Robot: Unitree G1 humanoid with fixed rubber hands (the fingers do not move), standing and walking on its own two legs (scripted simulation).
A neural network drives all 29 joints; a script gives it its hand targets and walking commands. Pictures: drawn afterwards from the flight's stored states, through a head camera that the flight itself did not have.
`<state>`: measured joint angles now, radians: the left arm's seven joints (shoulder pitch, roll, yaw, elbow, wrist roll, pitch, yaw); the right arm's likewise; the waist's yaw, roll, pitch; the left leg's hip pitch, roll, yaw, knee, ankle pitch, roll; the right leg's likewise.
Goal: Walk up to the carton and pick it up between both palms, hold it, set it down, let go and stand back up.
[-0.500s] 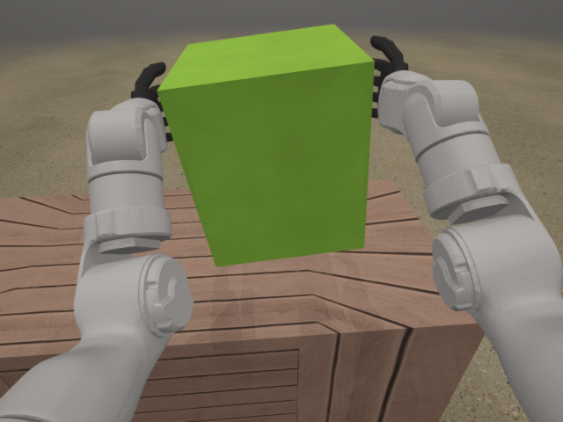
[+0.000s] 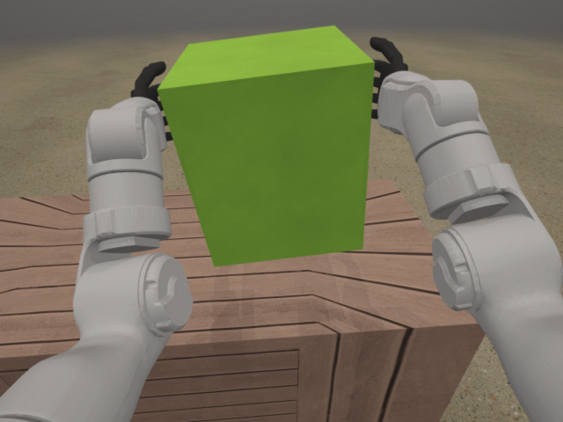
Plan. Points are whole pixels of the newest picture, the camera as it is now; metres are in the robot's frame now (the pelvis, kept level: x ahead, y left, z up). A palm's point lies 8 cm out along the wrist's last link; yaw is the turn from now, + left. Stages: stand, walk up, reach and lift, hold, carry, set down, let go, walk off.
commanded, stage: hold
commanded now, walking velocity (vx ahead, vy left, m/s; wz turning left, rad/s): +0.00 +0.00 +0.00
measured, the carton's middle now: (274, 145) +0.40 -0.01 +0.28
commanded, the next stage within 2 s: set down in 0.14 s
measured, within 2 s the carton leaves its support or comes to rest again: neither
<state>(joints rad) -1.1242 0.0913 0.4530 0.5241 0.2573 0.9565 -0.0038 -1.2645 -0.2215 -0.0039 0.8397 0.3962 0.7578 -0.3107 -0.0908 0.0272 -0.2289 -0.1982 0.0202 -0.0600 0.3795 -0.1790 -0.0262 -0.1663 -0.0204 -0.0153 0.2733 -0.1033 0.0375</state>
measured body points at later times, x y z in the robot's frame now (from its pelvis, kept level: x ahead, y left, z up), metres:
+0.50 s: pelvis +0.00 +0.00 +0.00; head -0.09 +0.01 +0.44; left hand +0.40 +0.14 +0.36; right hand +0.39 -0.16 +0.38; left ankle +0.02 +0.13 -0.75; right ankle +0.03 -0.14 -0.75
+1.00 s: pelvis +0.00 +0.00 +0.00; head -0.07 +0.04 +0.44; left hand +0.42 +0.15 +0.30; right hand +0.40 -0.15 +0.32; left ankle +0.02 +0.13 -0.75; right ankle +0.03 -0.14 -0.75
